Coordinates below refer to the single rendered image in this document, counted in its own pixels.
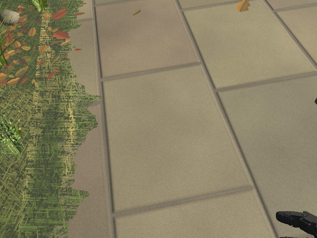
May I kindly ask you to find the right robot hand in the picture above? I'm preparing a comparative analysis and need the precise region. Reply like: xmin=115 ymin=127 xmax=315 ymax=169
xmin=275 ymin=211 xmax=317 ymax=238

